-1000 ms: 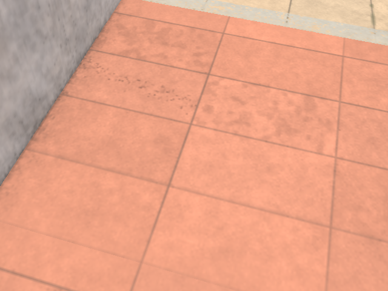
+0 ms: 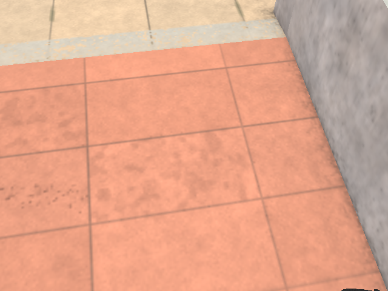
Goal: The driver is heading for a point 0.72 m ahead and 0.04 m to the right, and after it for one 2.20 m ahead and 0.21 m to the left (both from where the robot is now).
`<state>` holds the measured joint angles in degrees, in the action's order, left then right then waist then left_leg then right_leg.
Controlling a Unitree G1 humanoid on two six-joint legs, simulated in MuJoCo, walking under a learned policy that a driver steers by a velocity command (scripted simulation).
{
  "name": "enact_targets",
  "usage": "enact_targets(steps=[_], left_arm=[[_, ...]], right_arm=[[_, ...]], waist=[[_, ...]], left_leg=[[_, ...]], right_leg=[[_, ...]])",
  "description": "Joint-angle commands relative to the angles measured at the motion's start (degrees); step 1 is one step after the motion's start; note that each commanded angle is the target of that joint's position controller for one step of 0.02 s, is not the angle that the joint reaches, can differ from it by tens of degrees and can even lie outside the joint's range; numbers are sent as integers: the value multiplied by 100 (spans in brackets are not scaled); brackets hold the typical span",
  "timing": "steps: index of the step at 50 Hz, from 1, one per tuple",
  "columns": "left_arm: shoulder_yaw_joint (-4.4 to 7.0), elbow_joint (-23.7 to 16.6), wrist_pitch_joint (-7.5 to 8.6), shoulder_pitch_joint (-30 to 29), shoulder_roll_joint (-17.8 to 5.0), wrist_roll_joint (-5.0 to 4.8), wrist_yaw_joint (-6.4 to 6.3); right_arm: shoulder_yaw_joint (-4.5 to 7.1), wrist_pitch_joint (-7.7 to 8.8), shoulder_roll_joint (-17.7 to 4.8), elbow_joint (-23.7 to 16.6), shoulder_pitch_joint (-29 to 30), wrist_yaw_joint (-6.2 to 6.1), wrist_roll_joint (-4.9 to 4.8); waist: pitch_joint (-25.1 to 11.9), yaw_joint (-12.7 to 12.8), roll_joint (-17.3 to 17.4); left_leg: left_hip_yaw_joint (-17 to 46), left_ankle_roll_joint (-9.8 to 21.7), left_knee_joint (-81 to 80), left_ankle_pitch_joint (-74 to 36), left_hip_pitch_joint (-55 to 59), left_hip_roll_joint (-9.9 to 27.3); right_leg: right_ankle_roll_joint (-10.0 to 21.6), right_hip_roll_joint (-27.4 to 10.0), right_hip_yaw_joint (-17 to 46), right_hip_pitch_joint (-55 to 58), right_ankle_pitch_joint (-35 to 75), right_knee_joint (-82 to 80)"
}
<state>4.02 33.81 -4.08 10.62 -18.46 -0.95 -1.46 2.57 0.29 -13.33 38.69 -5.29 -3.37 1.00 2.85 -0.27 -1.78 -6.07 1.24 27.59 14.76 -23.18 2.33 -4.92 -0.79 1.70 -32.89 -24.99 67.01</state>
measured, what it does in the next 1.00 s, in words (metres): climbs: right foot, then left foot 0.05 m higher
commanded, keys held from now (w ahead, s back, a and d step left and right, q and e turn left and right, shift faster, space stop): w+e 0.28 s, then w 0.62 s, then w+q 0.10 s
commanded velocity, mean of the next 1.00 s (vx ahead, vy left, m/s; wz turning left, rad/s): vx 0.41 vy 0.00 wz -0.29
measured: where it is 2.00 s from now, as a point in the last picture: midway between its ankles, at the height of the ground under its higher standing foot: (241, 209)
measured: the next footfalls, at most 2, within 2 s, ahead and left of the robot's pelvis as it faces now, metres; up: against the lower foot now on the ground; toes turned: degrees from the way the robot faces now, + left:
right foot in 0.16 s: +0.03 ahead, -0.12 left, -0.02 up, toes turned -6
left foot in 0.60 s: +0.37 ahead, +0.00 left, +0.03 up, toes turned -12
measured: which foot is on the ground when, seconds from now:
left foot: down 0.00-0.16, up 0.18-0.58, down 0.60-1.00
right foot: up 0.00-0.14, down 0.16-0.62, up 0.64-1.00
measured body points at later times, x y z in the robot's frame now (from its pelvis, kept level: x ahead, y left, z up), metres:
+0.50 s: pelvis +0.13 -0.05 +0.00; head +0.15 -0.10 +0.45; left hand +0.14 +0.18 -0.12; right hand +0.33 -0.30 -0.08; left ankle +0.32 +0.05 -0.65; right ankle -0.01 -0.12 -0.75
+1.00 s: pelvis +0.40 -0.12 +0.04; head +0.44 -0.13 +0.49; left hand +0.69 +0.00 -0.03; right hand +0.31 -0.35 -0.09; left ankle +0.32 +0.01 -0.70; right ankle +0.55 -0.32 -0.63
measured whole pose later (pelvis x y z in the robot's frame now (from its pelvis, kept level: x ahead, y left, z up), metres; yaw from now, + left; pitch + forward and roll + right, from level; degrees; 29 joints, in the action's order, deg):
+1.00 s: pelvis +0.40 -0.12 +0.04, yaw -15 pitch +4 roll +1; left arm -0.9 36.8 3.7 0.7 -12.2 -0.4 1.2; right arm 1.2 3.2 -11.7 48.5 -25.8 -1.1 -0.6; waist 0.2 -5.6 -1.9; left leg -2.4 5.2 11.3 23.3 0.3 -2.5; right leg -3.3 -6.1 0.1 -45.0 -3.7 45.8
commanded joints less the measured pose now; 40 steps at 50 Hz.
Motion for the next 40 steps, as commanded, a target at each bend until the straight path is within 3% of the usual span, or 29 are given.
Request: enact_targets(steps=[1, 4, 6, 7, 8, 9, 10, 11, 12, 13, 14, 15, 17, 19, 22, 25, 28, 29, 30, 31, 32, 33, 34, 35, 36, 37, 38, 39, 40], left_arm=[[-66, -365, 57, 453, -44, 46, 135], [74, -174, 51, 707, -396, 40, 234], [147, 265, 37, 1491, -366, 25, 203], [191, 631, 48, 2054, -340, 47, 187], [226, 927, 97, 2612, -327, 46, 159], [155, 693, 242, 2432, -557, 60, 176], [49, 25, 415, 1603, -728, -39, 223], [287, 63, 538, 1450, -1197, 35, 244], [185, 127, 602, 1194, -877, 95, 195], [41, 148, 571, 960, -549, 185, 128], [-37, 117, 565, 943, -377, 220, 89], [-43, 146, 580, 995, -348, 204, 37], [-131, 416, 605, 1594, -60, 167, -32], [-160, 591, 601, 1968, 54, 145, -73], [-189, 813, 550, 2342, 122, 137, -116], [-190, 1017, 499, 2456, 19, 84, -85], [-175, 1048, 514, 2186, -211, 119, -13], [-162, 1025, 516, 1881, -290, 83, -24], [-119, 888, 568, 1393, -441, 80, -19], [-215, 661, 662, 1127, -162, 259, -22], [-389, 638, 805, 1751, 719, 272, 24], [-278, 670, 911, 1703, 301, 0, 162], [-182, 506, 959, 890, -30, -84, 196], [-204, 344, 956, 431, -14, 14, 203], [-214, 362, 892, 398, 87, 83, 205], [-229, 403, 833, 653, 216, 48, 226], [-254, 455, 785, 762, 320, -2, 237], [-295, 458, 765, 608, 424, -7, 243], [-334, 345, 739, 534, 518, 15, 240]], right_arm=[[276, 67, -1011, -388, 263, -1, -117], [408, 103, -1324, -284, 222, 77, -232], [363, 99, -1136, -230, 450, 123, -248], [308, 76, -856, -198, 463, 143, -144], [229, 36, -468, -215, 547, 226, -52], [57, 48, 128, -381, 574, 362, -17], [27, 188, 117, -542, 407, 447, -79], [59, 364, -214, -935, 968, 432, -280], [180, 474, -728, -884, 1239, 363, -344], [174, 498, -707, -723, 1042, 312, -203], [164, 477, -644, -590, 733, 285, -58], [186, 471, -667, -552, 570, 289, -2], [119, 466, -388, -539, 625, 356, -26], [20, 485, -169, -636, 897, 427, -64], [-105, 520, 67, -902, 1679, 559, -150], [-115, 567, 40, -966, 1756, 656, -202], [64, 483, -319, -895, 930, 597, -186], [152, 433, -504, -821, 301, 560, -221], [282, 380, -831, -593, -663, 507, -195], [363, 346, -1230, -278, -1923, 432, -81], [322, 358, -1348, -71, -2074, 448, -64], [306, 369, -1115, -49, -1957, 370, -134], [218, 422, -719, 18, -1452, 285, -147], [127, 469, -498, 68, -1144, 288, -97], [57, 510, -317, 117, -934, 335, -32], [19, 543, -180, 195, -792, 366, 46], [-2, 554, -109, 276, -767, 389, 18], [-15, 569, -51, 392, -931, 421, -43], [12, 566, -248, 470, -976, 415, -66]], waist=[[-1169, 192, 1198], [-1137, 311, 1222], [-960, 692, 983], [-807, 840, 384], [-474, 993, -628], [-5, 684, -1643], [-79, 273, -1323], [188, 477, -1316], [583, 407, -609], [583, 229, -262], [433, 134, -389], [324, 89, -424], [80, 214, -359], [4, 352, -351], [115, 635, -531], [127, 569, -903], [-610, -87, -1354], [-926, -584, -1283], [-1347, -1132, -1096], [-2282, -1451, 202], [-2702, -684, 2229], [-2159, -692, 2095], [-728, -526, 1189], [-247, -301, 370], [-78, 19, 23], [-92, 293, 241], [-78, 383, 448], [-11, 317, 401], [25, 427, 516]], left_leg=[[907, 991, -1193, 323, 561, 1338], [930, 799, -1402, 1555, 218, 1558], [535, 499, -891, 2234, -282, 1393], [86, 268, 176, 2506, -648, 1016], [-437, -21, 2174, 2730, -1653, 551], [-350, -245, 4817, 2666, -3319, 153], [405, -286, 5713, 2262, -4040, 13], [859, -280, 5594, 1719, -4560, 74], [960, -312, 5643, 1090, -4658, 265], [991, -416, 5521, 488, -4364, 367], [898, -474, 5377, 245, -3944, 345], [846, -520, 5133, -74, -3765, 295], [609, -519, 4967, -498, -3575, 188], [434, -457, 4463, -628, -3514, 145], [80, -321, 3198, -555, -3087, -25], [-251, -34, 2588, 71, -2574, -216], [-520, 373, 2410, 800, -609, -729], [-377, 549, 1804, 523, 302, -760], [189, 733, 1293, 111, 1755, -466], [1752, 1072, 972, 902, 3719, 641], [4509, 1653, -117, 1013, 4642, 1805], [6197, 2082, -1589, 2564, 4175, 2158], [5287, 1949, -1559, 2648, 3172, 1966], [4238, 1725, -1537, 1981, 2153, 1727], [3395, 1463, -1612, 1346, 1428, 1395], [2740, 1327, -1694, 953, 1048, 1077], [2198, 1248, -1799, 649, 877, 873], [1664, 1189, -1791, 75, 742, 678], [1511, 1232, -1891, -34, 688, 669]], right_leg=[[176, -294, -213, 851, -81, -1293], [581, -236, -574, 1788, 85, -2199], [849, -87, -974, 2679, 395, -2957], [939, 161, -1045, 3122, 136, -3337], [1173, -37, -356, 3593, -506, -3775], [1605, -1172, 1968, 3415, -1458, -4188], [2139, -1740, 3456, 3210, -941, -4924], [2619, -2169, 4960, 2889, -3145, -6406], [2424, -2113, 4605, 2699, -2862, -6236], [2196, -1786, 3774, 2524, -1936, -5842], [2065, -1401, 3148, 2342, -1477, -5681], [1997, -1215, 2756, 2439, -974, -5612], [1897, -1035, 2196, 2720, 61, -5568], [1800, -977, 1814, 3013, 942, -5579], [1711, -1038, 1501, 3206, 1689, -5897], [1667, -1161, 1238, 3525, 2862, -5823], [1515, -1154, 921, 3348, 7080, -4738], [1386, -1077, 790, 3199, 7956, -3989], [1207, -915, 793, 2441, 7650, -2940], [1105, -437, 833, 1146, 4675, -1116], [799, 758, 1334, -335, -745, 354], [653, 775, 1374, -1374, -355, 1458], [658, 344, 897, -1872, 12, 1987], [713, -4, 589, -1682, 460, 1990], [757, -287, 509, -1289, 769, 1781], [752, -445, 532, -1007, 1013, 1652], [733, -505, 454, -916, 1048, 1599], [723, -549, 298, -981, 1107, 1600], [630, -566, 194, -1212, 1310, 1475]])
Velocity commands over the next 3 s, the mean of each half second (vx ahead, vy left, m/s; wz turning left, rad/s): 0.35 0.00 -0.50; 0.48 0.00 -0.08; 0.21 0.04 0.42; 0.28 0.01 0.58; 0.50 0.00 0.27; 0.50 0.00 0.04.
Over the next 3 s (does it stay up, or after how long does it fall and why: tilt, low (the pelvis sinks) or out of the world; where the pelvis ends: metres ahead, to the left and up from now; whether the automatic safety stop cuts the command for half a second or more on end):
stays up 1.18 0.12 0.13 its command is cut before an obstacle after 1.1 s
